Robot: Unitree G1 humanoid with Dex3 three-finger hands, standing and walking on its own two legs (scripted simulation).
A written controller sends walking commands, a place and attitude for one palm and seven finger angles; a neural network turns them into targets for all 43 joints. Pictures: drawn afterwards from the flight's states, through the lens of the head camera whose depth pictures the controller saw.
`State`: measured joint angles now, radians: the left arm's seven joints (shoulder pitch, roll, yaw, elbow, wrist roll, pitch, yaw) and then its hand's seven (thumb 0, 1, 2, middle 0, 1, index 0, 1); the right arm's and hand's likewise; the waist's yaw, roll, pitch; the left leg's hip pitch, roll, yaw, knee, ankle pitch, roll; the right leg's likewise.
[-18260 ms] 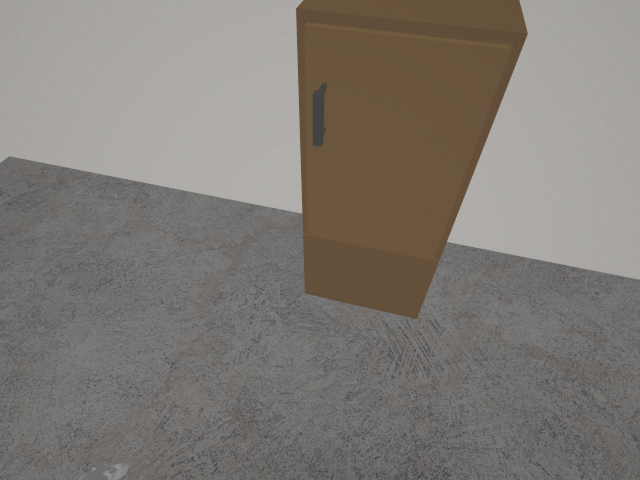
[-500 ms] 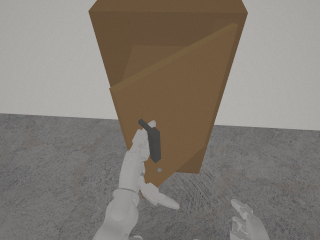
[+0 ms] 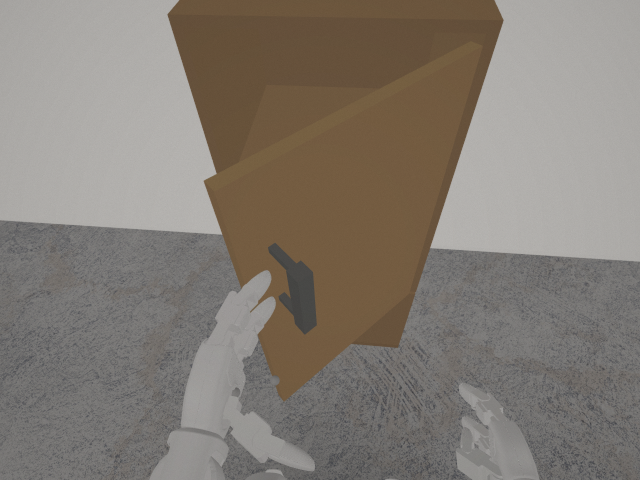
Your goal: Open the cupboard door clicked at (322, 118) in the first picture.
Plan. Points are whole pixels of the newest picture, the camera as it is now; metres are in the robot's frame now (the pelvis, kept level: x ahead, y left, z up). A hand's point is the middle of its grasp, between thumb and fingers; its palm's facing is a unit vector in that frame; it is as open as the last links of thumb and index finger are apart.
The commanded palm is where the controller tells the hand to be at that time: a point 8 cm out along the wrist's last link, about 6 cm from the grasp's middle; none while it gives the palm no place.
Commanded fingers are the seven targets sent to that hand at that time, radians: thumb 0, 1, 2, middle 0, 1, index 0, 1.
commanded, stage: slide the hand sideways off the handle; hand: left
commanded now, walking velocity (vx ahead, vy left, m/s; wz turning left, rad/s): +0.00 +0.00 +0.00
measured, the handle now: (292, 289) +0.32 +0.05 +0.08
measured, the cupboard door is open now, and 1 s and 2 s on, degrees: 47 46 46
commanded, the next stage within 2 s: draw the hand back to the body in 0.36 s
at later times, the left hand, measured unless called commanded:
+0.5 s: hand (226, 423) +0.18 +0.10 +0.07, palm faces -0.10 -1.00 -0.01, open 16.3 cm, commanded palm +0.16 +0.17 +0.08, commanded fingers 0.00 -0.50 0.30 -0.15 -0.30 -0.15 -0.30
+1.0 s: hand (134, 404) +0.18 +0.17 +0.13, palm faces -0.02 -0.99 -0.10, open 16.1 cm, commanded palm +0.14 +0.23 +0.15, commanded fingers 0.00 -0.22 0.42 -0.16 -0.30 -0.16 -0.30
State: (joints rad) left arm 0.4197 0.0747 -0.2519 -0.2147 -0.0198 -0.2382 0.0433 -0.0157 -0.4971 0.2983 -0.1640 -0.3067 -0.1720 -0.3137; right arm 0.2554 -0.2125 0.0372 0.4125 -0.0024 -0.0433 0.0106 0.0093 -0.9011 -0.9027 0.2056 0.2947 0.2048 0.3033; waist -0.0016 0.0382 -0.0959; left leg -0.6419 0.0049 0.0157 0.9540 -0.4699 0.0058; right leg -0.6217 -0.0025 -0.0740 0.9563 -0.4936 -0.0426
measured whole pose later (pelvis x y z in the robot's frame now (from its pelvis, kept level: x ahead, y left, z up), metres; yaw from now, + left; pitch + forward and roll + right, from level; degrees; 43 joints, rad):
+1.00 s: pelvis +0.00 +0.02 +0.01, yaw +0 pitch +4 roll -2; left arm 0.59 0.24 0.07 -0.43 -0.21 -0.13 -0.16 -0.02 -0.45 0.32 -0.15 -0.30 -0.16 -0.30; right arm 0.28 -0.24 0.04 0.46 0.05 -0.15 -0.07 0.01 -0.90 -0.90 0.21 0.29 0.21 0.30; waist 0.03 0.06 -0.10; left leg -0.52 0.01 0.00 0.89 -0.45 0.03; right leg -0.47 0.00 -0.09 0.84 -0.44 -0.02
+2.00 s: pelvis +0.02 +0.01 +0.06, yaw -1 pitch -5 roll +0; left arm 0.48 0.32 0.29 -0.39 -0.06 -0.06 0.11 0.01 0.88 0.89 -0.21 -0.30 -0.21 -0.31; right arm 0.19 -0.23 0.02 0.64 0.00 -0.09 -0.08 0.01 -0.90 -0.90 0.21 0.29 0.21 0.30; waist 0.07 0.06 0.03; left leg -0.08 0.01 0.03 0.41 -0.25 0.01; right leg -0.05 0.02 -0.05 0.37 -0.24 -0.03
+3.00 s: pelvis -0.09 +0.04 +0.04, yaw +1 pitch +0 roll -2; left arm 0.54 0.39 0.43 -0.52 -0.02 -0.21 0.15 0.01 0.89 0.90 -0.21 -0.30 -0.21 -0.31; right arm 0.20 -0.20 0.01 0.59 0.00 -0.09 -0.07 0.01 -0.90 -0.90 0.21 0.30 0.21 0.30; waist 0.02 0.02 0.06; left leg -0.44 -0.01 0.01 0.58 -0.17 0.05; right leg -0.32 0.05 0.03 0.56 -0.24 0.00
